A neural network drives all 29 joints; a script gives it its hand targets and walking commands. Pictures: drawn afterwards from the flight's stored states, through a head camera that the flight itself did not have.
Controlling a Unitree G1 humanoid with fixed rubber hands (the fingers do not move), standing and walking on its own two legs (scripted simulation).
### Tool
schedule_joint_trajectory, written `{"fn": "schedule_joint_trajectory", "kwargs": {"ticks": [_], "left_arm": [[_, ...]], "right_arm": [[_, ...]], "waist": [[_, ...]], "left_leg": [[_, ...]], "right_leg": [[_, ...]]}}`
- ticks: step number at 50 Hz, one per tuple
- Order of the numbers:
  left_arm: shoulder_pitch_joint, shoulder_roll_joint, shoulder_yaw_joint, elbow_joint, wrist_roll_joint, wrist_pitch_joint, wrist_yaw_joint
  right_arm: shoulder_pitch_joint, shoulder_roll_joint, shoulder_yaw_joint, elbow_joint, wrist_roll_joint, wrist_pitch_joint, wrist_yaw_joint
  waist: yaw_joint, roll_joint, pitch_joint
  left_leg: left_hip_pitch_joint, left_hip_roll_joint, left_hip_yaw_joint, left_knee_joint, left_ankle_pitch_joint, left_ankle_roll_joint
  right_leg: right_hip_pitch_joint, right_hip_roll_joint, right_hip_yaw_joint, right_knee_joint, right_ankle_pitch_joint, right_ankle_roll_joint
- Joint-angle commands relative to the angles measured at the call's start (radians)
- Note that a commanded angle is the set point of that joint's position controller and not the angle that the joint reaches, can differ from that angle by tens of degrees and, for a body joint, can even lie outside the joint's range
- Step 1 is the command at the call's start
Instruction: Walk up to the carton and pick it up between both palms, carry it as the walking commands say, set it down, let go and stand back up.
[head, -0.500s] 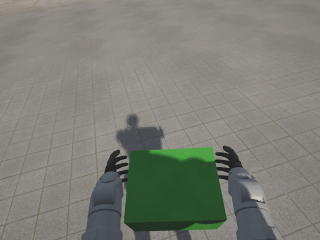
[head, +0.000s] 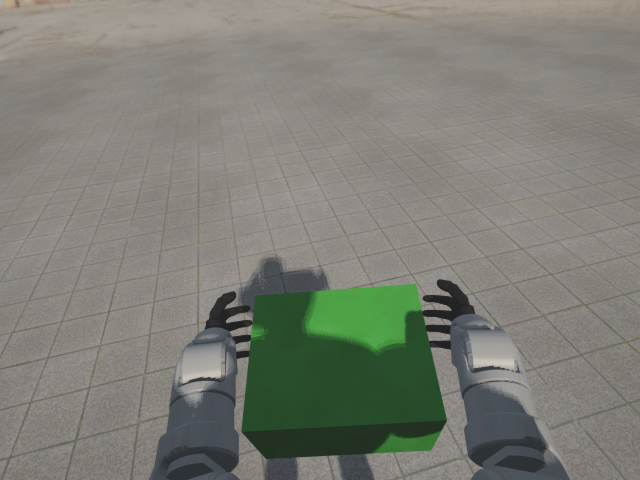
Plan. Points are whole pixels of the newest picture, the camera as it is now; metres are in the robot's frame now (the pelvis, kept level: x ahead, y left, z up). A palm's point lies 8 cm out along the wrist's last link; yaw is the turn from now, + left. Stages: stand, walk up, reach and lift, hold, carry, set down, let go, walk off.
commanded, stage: reach and lift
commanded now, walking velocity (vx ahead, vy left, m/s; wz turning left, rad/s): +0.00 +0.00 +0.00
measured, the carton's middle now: (341, 371) +0.31 +0.01 -0.03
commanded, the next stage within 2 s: hold in 0.82 s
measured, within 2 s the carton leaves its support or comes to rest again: neither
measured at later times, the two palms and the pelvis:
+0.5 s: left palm (222, 352) +0.30 +0.17 +0.05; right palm (462, 344) +0.30 -0.15 +0.05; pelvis +0.02 +0.01 +0.00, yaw -1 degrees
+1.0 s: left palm (216, 362) +0.28 +0.18 +0.04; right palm (459, 344) +0.30 -0.15 +0.05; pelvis +0.01 +0.00 +0.00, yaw +0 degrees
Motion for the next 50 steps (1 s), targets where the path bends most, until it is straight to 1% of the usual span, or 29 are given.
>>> {"fn": "schedule_joint_trajectory", "kwargs": {"ticks": [1,2,4,6,8,9,10,12,13,15,16,19,20,25,26,28,29,33,35,37,39,40,41,42,43,45,46,49,50], "left_arm": [[-0.663,-0.942,-0.527,-0.053,-0.281,-0.017,-0.365],[-0.636,-0.919,-0.537,-0.084,-0.300,-0.025,-0.367],[-0.671,-0.951,-0.578,-0.120,-0.313,-0.009,-0.352],[-0.626,-0.947,-0.581,-0.108,-0.324,-0.018,-0.356],[-0.582,-0.959,-0.599,-0.137,-0.328,-0.016,-0.340],[-0.628,-0.993,-0.652,-0.193,-0.351,-0.026,-0.337],[-0.548,-0.970,-0.641,-0.210,-0.333,-0.025,-0.324],[-0.515,-0.968,-0.642,-0.154,-0.324,-0.019,-0.336],[-0.524,-0.956,-0.676,-0.200,-0.355,-0.021,-0.329],[-0.514,-0.981,-0.710,-0.239,-0.355,-0.022,-0.323],[-0.506,-0.980,-0.719,-0.261,-0.357,-0.023,-0.313],[-0.453,-0.980,-0.682,-0.223,-0.342,-0.019,-0.302],[-0.458,-0.950,-0.675,-0.209,-0.321,-0.010,-0.309],[-0.413,-0.967,-0.753,-0.321,-0.366,-0.016,-0.299],[-0.419,-0.931,-0.712,-0.271,-0.337,-0.003,-0.300],[-0.364,-0.928,-0.671,-0.228,-0.324,0.002,-0.303],[-0.360,-0.911,-0.689,-0.262,-0.325,-0.004,-0.307],[-0.387,-0.931,-0.759,-0.322,-0.361,-0.011,-0.305],[-0.345,-0.888,-0.730,-0.329,-0.343,-0.014,-0.309],[-0.398,-0.899,-0.734,-0.327,-0.329,-0.009,-0.307],[-0.374,-0.887,-0.711,-0.292,-0.343,-0.014,-0.319],[-0.425,-0.877,-0.726,-0.320,-0.327,-0.008,-0.315],[-0.425,-0.906,-0.711,-0.274,-0.348,-0.017,-0.323],[-0.444,-0.889,-0.716,-0.295,-0.334,-0.009,-0.323],[-0.407,-0.890,-0.700,-0.272,-0.319,-0.011,-0.326],[-0.474,-0.877,-0.704,-0.250,-0.323,-0.012,-0.333],[-0.440,-0.898,-0.700,-0.290,-0.342,-0.025,-0.337],[-0.456,-0.906,-0.715,-0.264,-0.345,-0.014,-0.336],[-0.440,-0.889,-0.701,-0.259,-0.331,-0.017,-0.333]], "right_arm": [[-0.493,0.975,0.446,-0.014,0.297,-0.034,0.317],[-0.558,0.956,0.488,-0.070,0.323,-0.047,0.321],[-0.498,0.938,0.451,-0.071,0.321,-0.041,0.314],[-0.493,0.915,0.486,-0.077,0.320,-0.042,0.308],[-0.512,0.908,0.541,-0.152,0.356,-0.057,0.314],[-0.482,0.923,0.548,-0.158,0.344,-0.063,0.316],[-0.468,0.935,0.579,-0.190,0.355,-0.060,0.306],[-0.481,0.918,0.582,-0.239,0.355,-0.068,0.297],[-0.462,0.941,0.621,-0.243,0.380,-0.063,0.297],[-0.361,0.896,0.580,-0.208,0.343,-0.061,0.298],[-0.389,0.915,0.601,-0.234,0.360,-0.065,0.299],[-0.397,0.925,0.618,-0.235,0.369,-0.057,0.303],[-0.351,0.907,0.584,-0.186,0.346,-0.043,0.299],[-0.288,0.926,0.649,-0.276,0.381,-0.047,0.299],[-0.323,0.883,0.624,-0.261,0.364,-0.041,0.295],[-0.319,0.894,0.631,-0.260,0.348,-0.028,0.287],[-0.245,0.898,0.620,-0.234,0.346,-0.023,0.285],[-0.251,0.907,0.679,-0.298,0.370,-0.040,0.273],[-0.294,0.915,0.692,-0.351,0.370,-0.033,0.264],[-0.279,0.911,0.644,-0.306,0.342,-0.032,0.265],[-0.307,0.918,0.673,-0.314,0.360,-0.032,0.264],[-0.306,0.906,0.628,-0.281,0.339,-0.025,0.272],[-0.313,0.943,0.656,-0.263,0.350,-0.030,0.272],[-0.306,0.931,0.627,-0.270,0.346,-0.026,0.273],[-0.365,0.941,0.645,-0.296,0.354,-0.037,0.270],[-0.295,0.930,0.599,-0.184,0.324,-0.021,0.269],[-0.351,0.956,0.649,-0.275,0.347,-0.036,0.274],[-0.321,0.942,0.611,-0.211,0.344,-0.031,0.268],[-0.364,0.961,0.635,-0.252,0.363,-0.033,0.281]], "waist": [[0.005,0.002,-0.152],[0.028,-0.060,-0.191],[-0.009,0.073,-0.113],[0.001,-0.017,-0.155],[0.011,0.013,-0.181],[-0.031,-0.028,-0.293],[0.012,-0.022,-0.287],[-0.002,0.006,-0.300],[0.016,-0.049,-0.254],[-0.032,-0.004,-0.284],[-0.008,0.037,-0.256],[0.008,-0.037,-0.216],[0.008,0.003,-0.145],[0.013,0.006,-0.240],[0.015,0.025,-0.155],[0.006,-0.059,-0.143],[0.010,0.000,-0.139],[-0.009,0.028,-0.221],[0.014,-0.069,-0.170],[0.004,0.000,-0.192],[0.016,-0.076,-0.172],[0.012,0.007,-0.133],[0.007,-0.106,-0.202],[0.021,0.001,-0.116],[0.032,-0.036,-0.156],[-0.012,0.004,-0.089],[0.016,-0.078,-0.179],[0.001,-0.004,-0.218],[0.029,-0.019,-0.185]], "left_leg": [[-0.088,-0.056,0.094,-0.107,0.000,0.004],[-0.073,-0.040,0.082,-0.096,0.052,0.013],[-0.069,-0.056,0.089,-0.113,0.014,-0.007],[-0.059,-0.045,0.077,-0.102,0.029,0.001],[-0.046,-0.045,0.071,-0.103,0.089,-0.002],[0.031,-0.045,0.055,-0.078,0.173,-0.008],[0.009,-0.042,0.063,-0.079,0.218,-0.008],[0.005,-0.056,0.064,-0.075,0.228,-0.009],[-0.016,-0.052,0.065,-0.090,0.204,-0.001],[0.048,-0.046,0.048,-0.088,0.273,-0.024],[0.031,-0.031,0.040,-0.088,0.315,-0.027],[0.029,-0.048,0.053,-0.091,0.237,-0.008],[-0.027,-0.053,0.063,-0.111,0.153,-0.010],[0.050,-0.047,0.054,-0.092,0.318,-0.016],[-0.025,-0.053,0.057,-0.108,0.227,-0.012],[0.009,-0.057,0.057,-0.108,0.192,0.009],[0.013,-0.050,0.063,-0.112,0.215,0.006],[0.015,-0.058,0.053,-0.095,0.256,-0.010],[0.005,-0.062,0.055,-0.084,0.196,0.015],[-0.006,-0.052,0.044,-0.095,0.159,0.008],[-0.033,-0.064,0.065,-0.093,0.127,0.015],[-0.065,-0.061,0.058,-0.105,0.085,0.008],[-0.002,-0.049,0.040,-0.093,0.072,0.022],[-0.057,-0.065,0.065,-0.099,0.078,0.013],[-0.085,-0.068,0.063,-0.092,0.076,0.015],[-0.062,-0.065,0.064,-0.095,0.014,0.015],[-0.051,-0.059,0.060,-0.096,0.082,0.028],[-0.059,-0.060,0.062,-0.095,0.110,0.006],[-0.056,-0.066,0.073,-0.095,0.094,0.008]], "right_leg": [[0.173,0.044,-0.064,-0.052,0.021,-0.002],[0.181,0.044,-0.054,-0.039,0.069,-0.001],[0.143,0.046,-0.068,-0.054,0.030,-0.019],[0.166,0.059,-0.075,-0.049,0.028,-0.011],[0.164,0.052,-0.066,-0.034,0.093,-0.015],[0.165,0.055,-0.054,-0.023,0.159,-0.012],[0.201,0.061,-0.053,-0.015,0.203,-0.007],[0.207,0.057,-0.046,-0.027,0.229,-0.008],[0.211,0.068,-0.056,-0.028,0.219,-0.001],[0.182,0.072,-0.059,-0.042,0.230,-0.011],[0.181,0.072,-0.055,-0.030,0.216,-0.016],[0.178,0.070,-0.053,-0.034,0.189,-0.010],[0.177,0.072,-0.062,-0.052,0.135,-0.010],[0.192,0.079,-0.053,-0.036,0.232,-0.005],[0.204,0.071,-0.054,-0.046,0.191,-0.008],[0.169,0.062,-0.046,-0.047,0.189,0.000],[0.170,0.060,-0.047,-0.051,0.202,-0.001],[0.222,0.070,-0.045,-0.039,0.237,-0.003],[0.192,0.060,-0.040,-0.037,0.211,0.006],[0.202,0.068,-0.038,-0.034,0.162,-0.005],[0.211,0.063,-0.047,-0.037,0.142,0.007],[0.197,0.065,-0.049,-0.047,0.103,-0.003],[0.177,0.061,-0.034,-0.043,0.079,0.007],[0.173,0.061,-0.041,-0.051,0.092,-0.003],[0.235,0.063,-0.038,-0.042,0.107,0.003],[0.157,0.050,-0.035,-0.068,0.035,0.003],[0.206,0.054,-0.041,-0.038,0.111,0.008],[0.257,0.060,-0.046,-0.036,0.146,0.005],[0.216,0.052,-0.040,-0.039,0.120,0.010]]}}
